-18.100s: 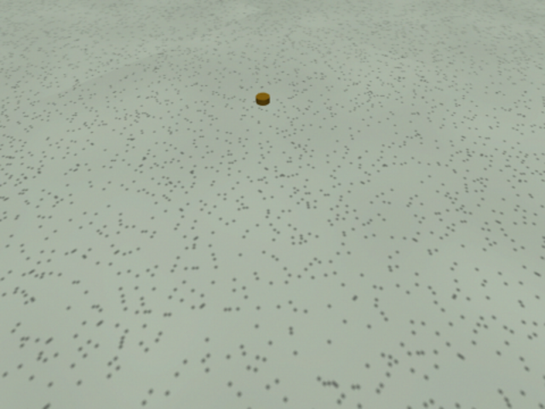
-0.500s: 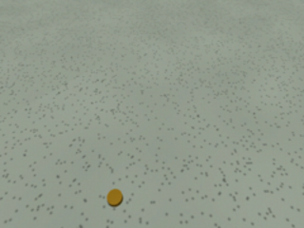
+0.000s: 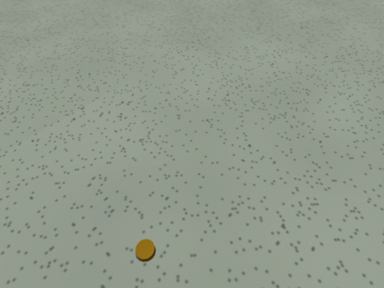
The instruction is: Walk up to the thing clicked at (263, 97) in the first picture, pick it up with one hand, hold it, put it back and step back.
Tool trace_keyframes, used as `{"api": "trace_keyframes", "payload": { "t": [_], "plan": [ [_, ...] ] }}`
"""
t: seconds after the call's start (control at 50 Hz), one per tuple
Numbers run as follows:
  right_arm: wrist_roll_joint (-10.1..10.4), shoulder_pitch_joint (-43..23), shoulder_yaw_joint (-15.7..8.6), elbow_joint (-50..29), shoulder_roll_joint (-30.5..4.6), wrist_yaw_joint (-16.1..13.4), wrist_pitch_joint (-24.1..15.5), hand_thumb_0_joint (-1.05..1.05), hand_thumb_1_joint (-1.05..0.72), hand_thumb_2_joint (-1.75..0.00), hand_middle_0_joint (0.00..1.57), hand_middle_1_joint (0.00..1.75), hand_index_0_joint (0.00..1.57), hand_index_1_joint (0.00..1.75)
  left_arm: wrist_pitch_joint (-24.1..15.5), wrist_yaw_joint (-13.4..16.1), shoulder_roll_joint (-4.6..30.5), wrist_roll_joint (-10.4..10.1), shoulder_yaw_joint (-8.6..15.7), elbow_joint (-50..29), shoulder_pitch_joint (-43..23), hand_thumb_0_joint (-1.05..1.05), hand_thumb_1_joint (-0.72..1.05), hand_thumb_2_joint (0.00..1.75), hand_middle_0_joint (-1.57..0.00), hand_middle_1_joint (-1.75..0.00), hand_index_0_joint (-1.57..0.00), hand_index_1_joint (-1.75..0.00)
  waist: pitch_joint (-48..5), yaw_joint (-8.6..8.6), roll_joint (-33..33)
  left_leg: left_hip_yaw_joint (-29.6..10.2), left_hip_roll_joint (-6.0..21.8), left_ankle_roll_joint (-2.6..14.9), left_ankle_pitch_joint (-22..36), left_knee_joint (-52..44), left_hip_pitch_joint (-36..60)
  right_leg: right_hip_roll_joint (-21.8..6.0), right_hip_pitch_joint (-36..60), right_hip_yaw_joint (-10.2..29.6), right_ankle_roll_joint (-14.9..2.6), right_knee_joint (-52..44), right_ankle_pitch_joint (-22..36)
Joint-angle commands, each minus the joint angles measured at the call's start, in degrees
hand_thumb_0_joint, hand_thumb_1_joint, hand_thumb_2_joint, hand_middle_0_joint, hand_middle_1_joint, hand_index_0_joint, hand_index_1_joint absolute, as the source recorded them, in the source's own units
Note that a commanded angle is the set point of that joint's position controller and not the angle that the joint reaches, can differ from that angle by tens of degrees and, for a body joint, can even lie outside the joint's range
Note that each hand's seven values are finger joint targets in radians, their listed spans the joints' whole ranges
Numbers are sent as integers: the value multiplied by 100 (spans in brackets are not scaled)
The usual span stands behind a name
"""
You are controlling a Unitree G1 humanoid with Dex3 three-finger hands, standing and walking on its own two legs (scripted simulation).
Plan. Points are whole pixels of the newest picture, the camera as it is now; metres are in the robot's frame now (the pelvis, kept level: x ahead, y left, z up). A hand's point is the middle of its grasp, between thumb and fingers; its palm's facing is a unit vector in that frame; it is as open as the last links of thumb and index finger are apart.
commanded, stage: walk up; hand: left
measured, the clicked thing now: (145, 250) +0.44 +0.25 -0.76
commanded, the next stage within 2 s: stand in 0.32 s
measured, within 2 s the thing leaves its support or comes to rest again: neither
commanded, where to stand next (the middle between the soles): +0.06 +0.02 m, yaw +1 degrees
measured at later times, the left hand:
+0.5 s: hand out of the picture +0.07 +0.26 -0.15, palm faces -0.04 -0.93 -0.35, open 7.4 cm
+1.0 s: hand out of the picture +0.02 +0.25 -0.15, palm faces -0.05 -0.94 -0.34, open 7.4 cm
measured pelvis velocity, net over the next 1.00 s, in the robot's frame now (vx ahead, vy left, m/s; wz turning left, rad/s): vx -0.04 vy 0.00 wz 0.00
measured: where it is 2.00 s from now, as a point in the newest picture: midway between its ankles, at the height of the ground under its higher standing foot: outside the picture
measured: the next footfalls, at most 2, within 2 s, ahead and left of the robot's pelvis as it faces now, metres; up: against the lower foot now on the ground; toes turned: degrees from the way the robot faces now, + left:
none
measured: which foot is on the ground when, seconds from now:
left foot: down 0.00-1.00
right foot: down 0.00-1.00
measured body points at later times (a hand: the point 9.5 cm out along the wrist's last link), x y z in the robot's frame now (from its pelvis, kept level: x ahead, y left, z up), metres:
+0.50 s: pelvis -0.01 +0.00 +0.00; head +0.00 +0.00 +0.45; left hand +0.07 +0.31 -0.13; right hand +0.07 -0.30 -0.13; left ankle -0.02 +0.13 -0.74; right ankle -0.04 -0.14 -0.74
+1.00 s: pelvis -0.04 +0.00 +0.01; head -0.03 +0.00 +0.45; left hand +0.03 +0.30 -0.13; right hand +0.02 -0.30 -0.13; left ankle -0.02 +0.13 -0.74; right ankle -0.04 -0.14 -0.74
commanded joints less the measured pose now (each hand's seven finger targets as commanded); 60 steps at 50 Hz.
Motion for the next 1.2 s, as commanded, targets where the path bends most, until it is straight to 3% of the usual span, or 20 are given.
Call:
{"api": "trace_keyframes", "payload": {
  "t": [0.0, 0.26, 0.28, 0.3, 0.32, 0.42, 0.52, 0.64, 0.74, 0.8, 1.0, 1.12, 1.18],
  "plan": [
    [22, -239, -235, -377, -1208, -45, -166, 0, -90, -90, 20, 30, 20, 30, -106, 113, 1311, -7, 288, -345, -132, 0, 90, 90, -20, -30, -20, -30, -401, 47, -22, -411, 482, 332, 1385, -266, 195, -441, -206, 311, -338, -245, 1697],
    [19, -166, -214, -348, -1216, -45, -169, 0, -90, -90, 20, 30, 20, 30, -88, 100, 1303, 1, 277, -357, -148, 0, 90, 90, -20, -30, -20, -30, -335, 45, 10, -420, 508, 347, 1246, -329, 95, -411, -253, 331, -343, -248, 1521],
    [14, -187, -232, -359, -1233, -44, -171, 0, -90, -90, 20, 30, 20, 30, -88, 105, 1315, 4, 281, -326, -76, 0, 90, 90, -20, -30, -20, -30, -374, 46, -15, -419, 522, 378, 1344, -256, 187, -403, -269, 315, -346, -218, 1615],
    [61, -230, -140, -283, -1118, -96, -226, 0, -90, -90, 20, 30, 20, 30, -45, 87, 1145, -31, 200, -294, -260, 0, 90, 90, -20, -30, -20, -30, -253, -56, -259, -505, 675, 246, 1895, -420, 215, -532, -421, 339, -278, -396, 1968],
    [61, -126, -132, -258, -1172, -116, -253, 0, -90, -90, 20, 30, 20, 30, -31, 77, 1111, -41, 197, -342, -274, 0, 90, 90, -20, -30, -20, -30, -325, -60, -166, -484, 685, 218, 2060, -432, 287, -529, -336, 336, -240, -409, 2055],
    [52, -185, -116, -131, -1205, -155, -290, 0, -90, -90, 20, 30, 20, 30, -6, 60, 1157, -30, 195, -297, -219, 0, 90, 90, -20, -30, -20, -30, -627, -28, 11, -447, 714, 174, 2139, -464, 451, -538, -119, 309, -218, -483, 2029],
    [51, -231, -59, -67, -1155, -145, -303, 0, -90, -90, 20, 30, 20, 30, -19, 50, 1149, -16, 175, -224, -242, 0, 90, 90, -20, -30, -20, -30, -620, -44, -8, -431, 692, 171, 1718, -590, 315, -565, -57, 338, -203, -616, 1778],
    [25, -259, -65, 22, -1159, -121, -299, 0, -90, -90, 20, 30, 20, 30, 2, 27, 1138, -6, 172, -183, -275, 0, 90, 90, -20, -30, -20, -30, -230, -33, -19, -496, 645, 124, 813, -803, 11, -523, -369, 366, -212, -828, 844],
    [12, -179, -76, 77, -1143, -99, -307, 0, -90, -90, 20, 30, 20, 30, 0, 1, 1173, 9, 192, -152, -299, 0, 90, 90, -20, -30, -20, -30, -203, -67, 26, -532, 636, 136, 257, -907, -97, -527, -447, 425, -245, -861, 461],
    [13, -158, -76, 102, -1158, -96, -334, 0, -90, -90, 20, 30, 20, 30, -28, -8, 1159, -14, 194, -170, -294, 0, 90, 90, -20, -30, -20, -30, -402, -60, 32, -522, 659, 132, 677, -815, 44, -552, -365, 453, -254, -805, 783],
    [27, -117, -68, 151, -1193, -110, -324, 0, -90, -90, 20, 30, 20, 30, -30, 8, 1146, -14, 159, -140, -217, 0, 90, 90, -20, -30, -20, -30, -453, -41, -51, -546, 694, 145, 966, -699, 95, -568, -401, 434, -242, -766, 1015],
    [27, -98, -48, 168, -1162, -102, -301, 0, -90, -90, 20, 30, 20, 30, 2, 3, 1164, -10, 141, -85, -149, 0, 90, 90, -20, -30, -20, -30, -150, -35, -105, -574, 644, 129, 412, -821, -144, -527, -599, 419, -245, -830, 440],
    [26, -74, -43, 175, -1174, -100, -310, 0, -90, -90, 20, 30, 20, 30, -8, -6, 1155, -13, 142, -88, -122, 0, 90, 90, -20, -30, -20, -30, -250, -27, -45, -565, 648, 141, 460, -800, -98, -547, -560, 431, -256, -803, 528]
  ]
}}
